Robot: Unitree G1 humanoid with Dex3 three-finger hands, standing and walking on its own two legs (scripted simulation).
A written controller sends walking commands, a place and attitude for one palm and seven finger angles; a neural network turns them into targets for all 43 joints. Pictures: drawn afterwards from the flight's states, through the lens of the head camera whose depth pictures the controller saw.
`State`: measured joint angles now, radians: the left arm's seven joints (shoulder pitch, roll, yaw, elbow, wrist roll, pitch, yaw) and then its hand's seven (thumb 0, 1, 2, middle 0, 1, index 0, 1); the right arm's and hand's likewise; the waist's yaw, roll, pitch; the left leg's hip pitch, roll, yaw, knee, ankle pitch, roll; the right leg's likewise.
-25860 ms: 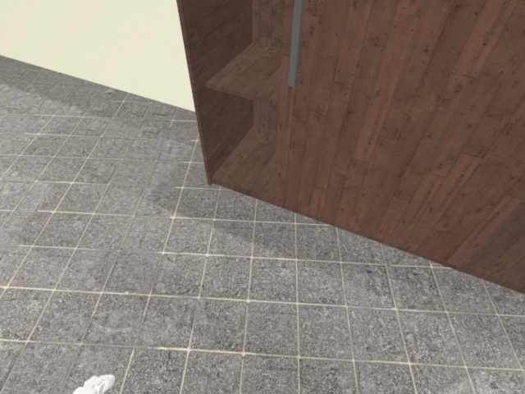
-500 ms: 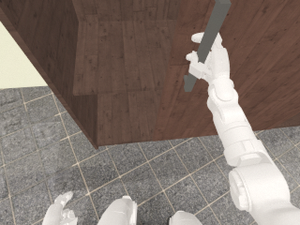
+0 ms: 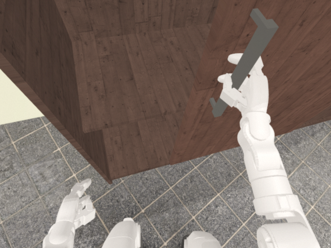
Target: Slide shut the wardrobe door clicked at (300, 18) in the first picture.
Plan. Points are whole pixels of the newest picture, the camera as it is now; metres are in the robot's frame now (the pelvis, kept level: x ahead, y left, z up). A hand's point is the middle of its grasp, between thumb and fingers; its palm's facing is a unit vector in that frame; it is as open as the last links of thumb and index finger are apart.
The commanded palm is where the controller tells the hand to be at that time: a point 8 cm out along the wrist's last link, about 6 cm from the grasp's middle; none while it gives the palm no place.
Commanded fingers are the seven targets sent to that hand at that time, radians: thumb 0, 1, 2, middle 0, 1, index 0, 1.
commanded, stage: step sideways, sliding the door along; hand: right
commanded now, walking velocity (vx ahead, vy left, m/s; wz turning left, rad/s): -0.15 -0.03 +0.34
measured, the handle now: (232, 75) +0.46 -0.18 +0.10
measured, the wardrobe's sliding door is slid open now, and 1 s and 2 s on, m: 0.34 0.18 0.03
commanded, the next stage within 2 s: none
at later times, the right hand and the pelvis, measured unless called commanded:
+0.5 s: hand (191, 98) +0.39 -0.07 +0.11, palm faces +0.12 +0.99 +0.00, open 6.1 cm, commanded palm +0.35 -0.03 +0.11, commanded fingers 0.00 -0.90 -0.90 0.45 1.40 0.45 1.40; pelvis +0.10 +0.02 +0.00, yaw +4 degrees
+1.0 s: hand (155, 105) +0.38 +0.00 +0.11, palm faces +0.10 +0.99 +0.03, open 5.9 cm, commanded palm +0.34 +0.02 +0.11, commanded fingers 0.00 -0.90 -0.90 0.45 1.40 0.45 1.40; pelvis +0.07 +0.10 -0.01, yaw +8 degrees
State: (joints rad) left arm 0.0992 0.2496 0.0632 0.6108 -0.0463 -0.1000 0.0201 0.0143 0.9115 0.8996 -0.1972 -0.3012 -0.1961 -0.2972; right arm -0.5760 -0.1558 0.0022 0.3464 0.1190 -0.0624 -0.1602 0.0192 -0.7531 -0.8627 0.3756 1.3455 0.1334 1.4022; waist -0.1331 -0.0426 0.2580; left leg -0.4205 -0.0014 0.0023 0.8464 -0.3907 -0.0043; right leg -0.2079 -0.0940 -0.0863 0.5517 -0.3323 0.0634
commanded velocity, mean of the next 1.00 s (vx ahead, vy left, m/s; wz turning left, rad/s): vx -0.28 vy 0.16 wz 0.26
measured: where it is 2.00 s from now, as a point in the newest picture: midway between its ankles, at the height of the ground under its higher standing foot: outside the picture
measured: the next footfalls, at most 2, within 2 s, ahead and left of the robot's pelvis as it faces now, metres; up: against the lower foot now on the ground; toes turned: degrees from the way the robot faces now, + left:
right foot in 0.34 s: +0.09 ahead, -0.13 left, +0.00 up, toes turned -9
left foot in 0.72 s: +0.29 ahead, +0.18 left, +0.00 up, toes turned +10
